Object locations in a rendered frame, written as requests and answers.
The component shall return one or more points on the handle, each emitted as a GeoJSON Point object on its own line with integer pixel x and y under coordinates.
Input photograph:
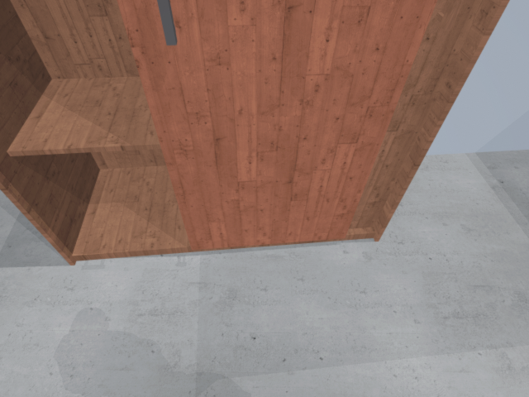
{"type": "Point", "coordinates": [167, 22]}
{"type": "Point", "coordinates": [451, 14]}

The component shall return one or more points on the wardrobe door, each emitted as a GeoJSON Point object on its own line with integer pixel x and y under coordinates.
{"type": "Point", "coordinates": [270, 113]}
{"type": "Point", "coordinates": [435, 57]}

